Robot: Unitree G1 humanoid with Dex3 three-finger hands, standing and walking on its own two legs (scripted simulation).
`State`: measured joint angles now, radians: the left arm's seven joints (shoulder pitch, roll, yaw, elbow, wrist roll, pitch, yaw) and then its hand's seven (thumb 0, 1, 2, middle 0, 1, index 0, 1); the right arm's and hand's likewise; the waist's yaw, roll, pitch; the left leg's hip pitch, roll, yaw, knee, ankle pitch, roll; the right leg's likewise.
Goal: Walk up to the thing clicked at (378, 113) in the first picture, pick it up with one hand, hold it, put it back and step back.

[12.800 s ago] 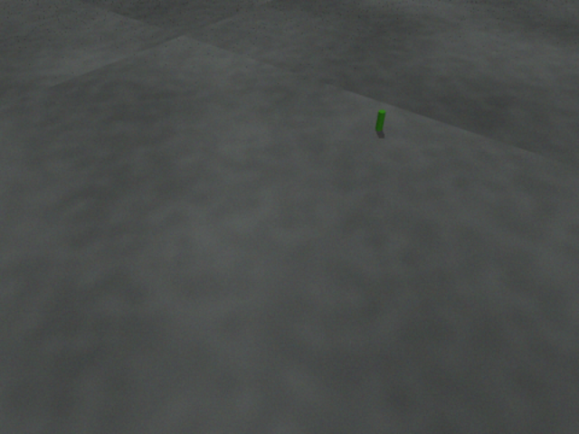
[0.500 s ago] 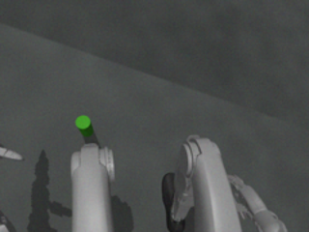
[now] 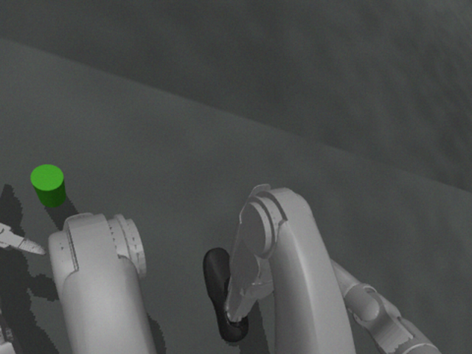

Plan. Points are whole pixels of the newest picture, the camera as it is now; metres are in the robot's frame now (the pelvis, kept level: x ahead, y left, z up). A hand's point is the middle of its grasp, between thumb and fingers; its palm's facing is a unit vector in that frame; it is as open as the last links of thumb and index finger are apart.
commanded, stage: close in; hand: left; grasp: from the side
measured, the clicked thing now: (50, 187) +0.42 +0.22 -0.22
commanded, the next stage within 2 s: rest palm in 0.36 s
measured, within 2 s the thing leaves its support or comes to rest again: leaves its support in 1.66 s
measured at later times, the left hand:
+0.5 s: hand (39, 192) +0.40 +0.23 -0.18, palm faces +0.09 -1.00 +0.00, open 16.8 cm
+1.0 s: hand (46, 186) +0.41 +0.22 -0.19, palm faces +0.14 -0.99 -0.02, open 8.1 cm
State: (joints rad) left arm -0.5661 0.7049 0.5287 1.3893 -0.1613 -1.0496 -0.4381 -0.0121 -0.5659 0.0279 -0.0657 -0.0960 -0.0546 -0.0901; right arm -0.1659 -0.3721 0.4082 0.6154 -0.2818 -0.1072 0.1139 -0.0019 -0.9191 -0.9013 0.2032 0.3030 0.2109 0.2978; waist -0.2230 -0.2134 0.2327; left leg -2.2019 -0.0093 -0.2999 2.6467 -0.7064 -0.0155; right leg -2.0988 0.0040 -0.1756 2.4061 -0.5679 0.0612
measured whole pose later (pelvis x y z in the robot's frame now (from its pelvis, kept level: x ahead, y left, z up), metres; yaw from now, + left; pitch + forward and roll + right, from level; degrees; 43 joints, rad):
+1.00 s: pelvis -0.01 +0.01 +0.00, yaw -4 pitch +9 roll -19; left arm -0.59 0.78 0.36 1.51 0.01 -1.23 0.07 0.00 0.40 0.62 -0.61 -0.57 -0.57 -0.58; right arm -0.20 -0.37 0.53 0.58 -0.41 -0.04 0.19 -0.01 -0.88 -0.90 0.20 0.30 0.21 0.30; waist -0.27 -0.29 0.33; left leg -2.18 -0.01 -0.40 2.69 -0.72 0.00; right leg -2.04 0.04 -0.25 2.36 -0.54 0.09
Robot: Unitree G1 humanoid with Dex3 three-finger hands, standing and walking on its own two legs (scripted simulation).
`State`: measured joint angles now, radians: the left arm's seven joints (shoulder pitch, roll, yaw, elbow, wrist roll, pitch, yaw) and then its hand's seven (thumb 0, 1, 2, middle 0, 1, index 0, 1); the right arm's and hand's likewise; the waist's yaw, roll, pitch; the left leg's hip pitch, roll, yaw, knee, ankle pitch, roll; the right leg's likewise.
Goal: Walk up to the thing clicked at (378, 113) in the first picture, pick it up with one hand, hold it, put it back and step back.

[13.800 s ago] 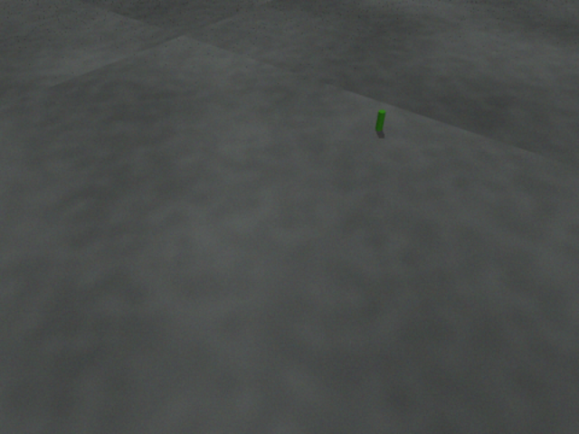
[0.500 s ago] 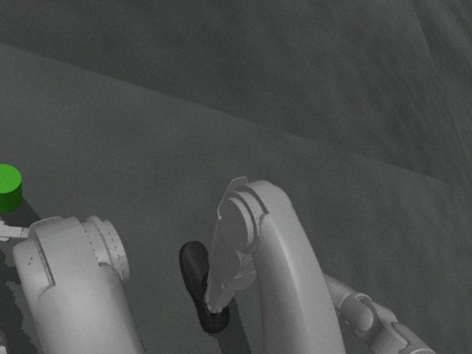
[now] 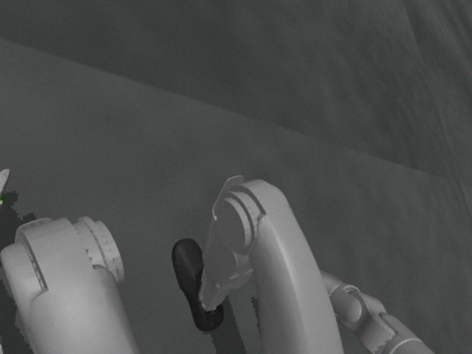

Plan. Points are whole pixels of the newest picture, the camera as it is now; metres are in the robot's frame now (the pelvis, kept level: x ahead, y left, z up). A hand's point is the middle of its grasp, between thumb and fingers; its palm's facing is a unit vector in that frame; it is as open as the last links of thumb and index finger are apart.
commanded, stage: close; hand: left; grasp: from the side
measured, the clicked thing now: out of the picture +0.42 +0.24 -0.22
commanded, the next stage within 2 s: settle in 0.16 s
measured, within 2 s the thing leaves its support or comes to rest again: leaves its support in 0.66 s
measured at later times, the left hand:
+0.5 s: hand out of the picture +0.41 +0.23 -0.19, palm faces +0.24 -0.97 -0.02, open 6.0 cm
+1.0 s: hand out of the picture +0.40 +0.26 -0.09, palm faces +0.23 -0.97 -0.06, open 5.8 cm
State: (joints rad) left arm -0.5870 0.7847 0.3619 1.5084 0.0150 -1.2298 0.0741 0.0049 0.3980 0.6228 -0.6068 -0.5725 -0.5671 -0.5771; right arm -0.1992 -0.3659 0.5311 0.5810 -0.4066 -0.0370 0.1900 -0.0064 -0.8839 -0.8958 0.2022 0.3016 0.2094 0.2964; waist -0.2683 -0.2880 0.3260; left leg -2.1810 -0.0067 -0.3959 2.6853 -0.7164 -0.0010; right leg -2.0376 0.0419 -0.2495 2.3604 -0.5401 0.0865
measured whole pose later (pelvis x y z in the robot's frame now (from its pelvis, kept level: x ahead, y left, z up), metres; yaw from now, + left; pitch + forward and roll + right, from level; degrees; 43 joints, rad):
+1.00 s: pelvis +0.00 -0.01 +0.02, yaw +3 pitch +16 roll -17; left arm -0.52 0.63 0.27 1.08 -0.01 -0.96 0.04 0.07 0.13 1.09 -1.01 -1.11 -0.98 -1.11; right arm -0.07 -0.34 0.34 0.61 -0.28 0.01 0.21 0.00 -0.90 -0.90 0.20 0.30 0.21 0.30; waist -0.19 -0.17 0.15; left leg -2.22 -0.01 -0.30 2.59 -0.69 0.01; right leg -2.08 0.00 -0.19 2.33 -0.56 0.06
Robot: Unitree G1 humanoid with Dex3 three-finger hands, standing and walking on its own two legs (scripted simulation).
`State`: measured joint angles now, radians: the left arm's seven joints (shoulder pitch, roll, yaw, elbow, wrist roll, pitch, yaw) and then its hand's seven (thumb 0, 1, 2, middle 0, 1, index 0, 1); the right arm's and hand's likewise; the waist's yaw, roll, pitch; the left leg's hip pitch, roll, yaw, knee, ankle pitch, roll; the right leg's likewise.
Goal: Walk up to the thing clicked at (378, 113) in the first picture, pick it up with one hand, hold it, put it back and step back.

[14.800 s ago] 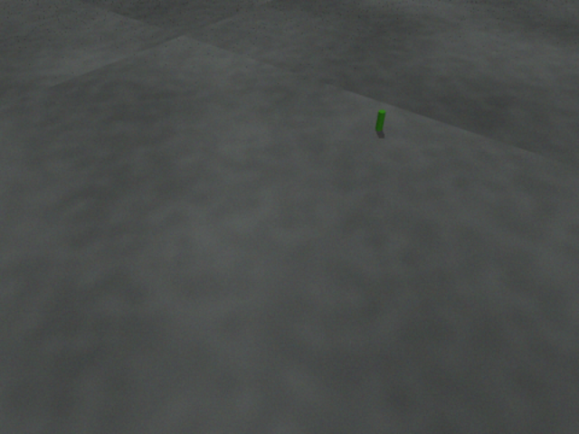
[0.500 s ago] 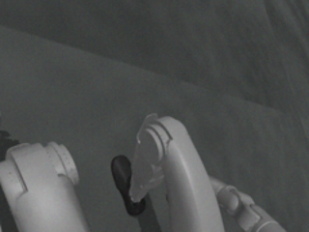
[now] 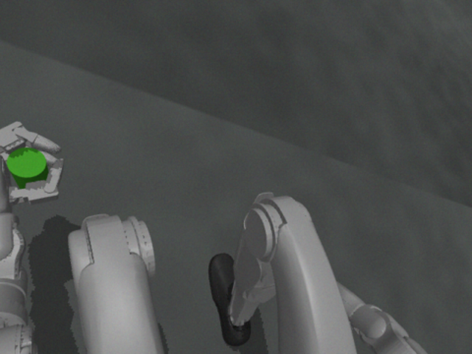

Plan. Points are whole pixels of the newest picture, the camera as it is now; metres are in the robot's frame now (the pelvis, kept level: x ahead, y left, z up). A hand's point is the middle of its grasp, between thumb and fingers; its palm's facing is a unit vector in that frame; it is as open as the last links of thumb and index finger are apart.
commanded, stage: settle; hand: left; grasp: from the side
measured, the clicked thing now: (32, 176) +0.41 +0.27 -0.15
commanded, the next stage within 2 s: lift in 1.16 s
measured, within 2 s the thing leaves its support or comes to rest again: neither
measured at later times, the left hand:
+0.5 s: hand (40, 141) +0.41 +0.24 -0.02, palm faces +0.13 -0.98 -0.11, open 5.8 cm
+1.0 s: hand (39, 121) +0.41 +0.24 +0.03, palm faces +0.14 -0.99 -0.08, open 5.8 cm
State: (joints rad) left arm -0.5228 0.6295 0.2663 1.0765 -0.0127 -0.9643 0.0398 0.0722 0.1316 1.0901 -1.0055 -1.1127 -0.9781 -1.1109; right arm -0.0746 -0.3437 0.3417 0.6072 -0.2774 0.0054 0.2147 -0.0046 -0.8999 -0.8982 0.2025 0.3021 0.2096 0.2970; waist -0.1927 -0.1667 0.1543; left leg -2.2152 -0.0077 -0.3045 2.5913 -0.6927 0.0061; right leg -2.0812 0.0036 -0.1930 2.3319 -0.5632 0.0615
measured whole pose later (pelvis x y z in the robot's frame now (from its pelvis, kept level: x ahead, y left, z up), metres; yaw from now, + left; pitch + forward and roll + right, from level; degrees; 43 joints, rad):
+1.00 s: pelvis +0.02 -0.02 +0.07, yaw +9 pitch +32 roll -5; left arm -0.54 0.37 0.27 0.84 -0.10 -0.62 -0.20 0.08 0.11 1.15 -1.01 -1.15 -0.99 -1.12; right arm 0.05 -0.30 0.05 0.63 -0.07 0.04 0.07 0.00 -0.90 -0.90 0.20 0.30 0.21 0.30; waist -0.11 -0.01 -0.12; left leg -2.14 0.00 -0.10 2.29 -0.70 -0.01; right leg -2.12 -0.05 -0.04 2.21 -0.64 0.03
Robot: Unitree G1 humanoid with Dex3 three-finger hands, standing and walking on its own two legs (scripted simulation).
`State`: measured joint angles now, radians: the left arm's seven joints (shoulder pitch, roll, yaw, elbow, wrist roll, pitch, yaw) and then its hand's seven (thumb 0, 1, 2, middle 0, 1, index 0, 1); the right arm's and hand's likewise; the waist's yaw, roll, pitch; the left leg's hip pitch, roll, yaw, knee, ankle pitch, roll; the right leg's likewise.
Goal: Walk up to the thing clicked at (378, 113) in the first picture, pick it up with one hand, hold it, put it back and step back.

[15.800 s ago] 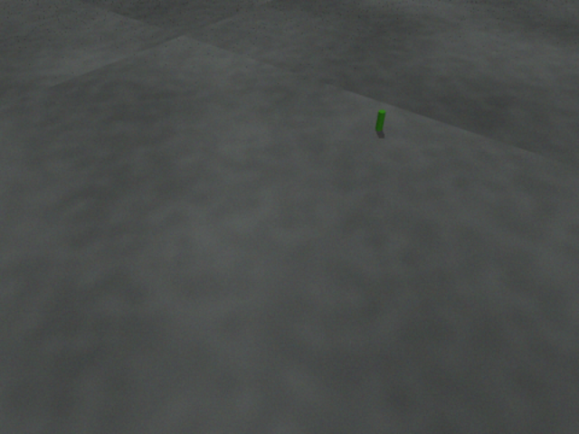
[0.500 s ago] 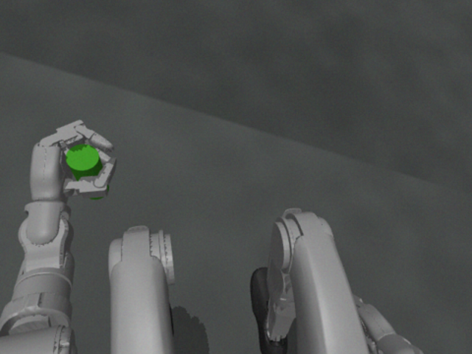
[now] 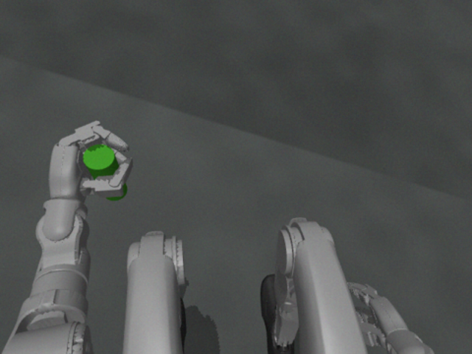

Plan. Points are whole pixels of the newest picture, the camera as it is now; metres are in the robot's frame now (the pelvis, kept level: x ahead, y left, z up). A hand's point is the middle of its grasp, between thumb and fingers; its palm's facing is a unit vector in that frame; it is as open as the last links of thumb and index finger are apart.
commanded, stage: settle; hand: left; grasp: from the side
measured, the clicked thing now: (108, 175) +0.42 +0.21 -0.08
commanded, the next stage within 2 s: lift in 0.16 s
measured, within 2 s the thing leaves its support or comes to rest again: neither
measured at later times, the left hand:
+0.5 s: hand (107, 160) +0.42 +0.19 -0.01, palm faces -0.02 -1.00 -0.06, open 5.8 cm
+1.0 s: hand (69, 138) +0.40 +0.19 +0.12, palm faces -0.01 -1.00 -0.07, open 5.8 cm
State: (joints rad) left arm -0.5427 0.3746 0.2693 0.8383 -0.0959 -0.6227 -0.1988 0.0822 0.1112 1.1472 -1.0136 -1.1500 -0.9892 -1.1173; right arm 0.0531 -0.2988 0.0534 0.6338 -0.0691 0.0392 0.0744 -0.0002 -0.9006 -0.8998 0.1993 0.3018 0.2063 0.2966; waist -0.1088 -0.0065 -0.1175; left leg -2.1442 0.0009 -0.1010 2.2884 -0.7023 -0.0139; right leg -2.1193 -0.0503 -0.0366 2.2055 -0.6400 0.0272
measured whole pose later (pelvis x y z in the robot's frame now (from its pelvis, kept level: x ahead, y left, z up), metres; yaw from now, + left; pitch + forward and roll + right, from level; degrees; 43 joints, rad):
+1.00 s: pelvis +0.01 +0.00 +0.11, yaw +2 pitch +32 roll -3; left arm -0.31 0.30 0.20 0.45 -0.17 -0.41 -0.20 0.09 0.11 1.17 -1.01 -1.17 -0.99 -1.12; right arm 0.10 -0.27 0.00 0.58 0.03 0.00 0.00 0.00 -0.90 -0.89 0.20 0.30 0.21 0.30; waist -0.05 0.02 -0.19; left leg -1.80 0.01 -0.06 1.92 -0.68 -0.01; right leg -1.79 -0.05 -0.02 1.86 -0.63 0.03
